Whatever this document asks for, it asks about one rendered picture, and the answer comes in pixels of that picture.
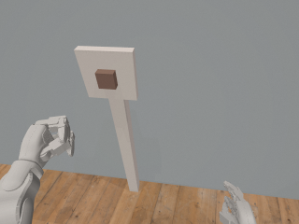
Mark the robot right hand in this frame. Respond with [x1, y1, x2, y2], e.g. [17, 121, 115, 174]
[219, 180, 257, 224]

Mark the robot left hand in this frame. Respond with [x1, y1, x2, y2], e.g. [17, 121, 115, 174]
[19, 115, 76, 168]

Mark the panel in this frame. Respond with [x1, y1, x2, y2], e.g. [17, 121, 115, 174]
[74, 46, 140, 192]

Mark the button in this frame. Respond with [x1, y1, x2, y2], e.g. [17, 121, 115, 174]
[95, 69, 118, 90]

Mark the left robot forearm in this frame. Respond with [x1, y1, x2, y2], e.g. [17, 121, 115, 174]
[0, 160, 44, 224]

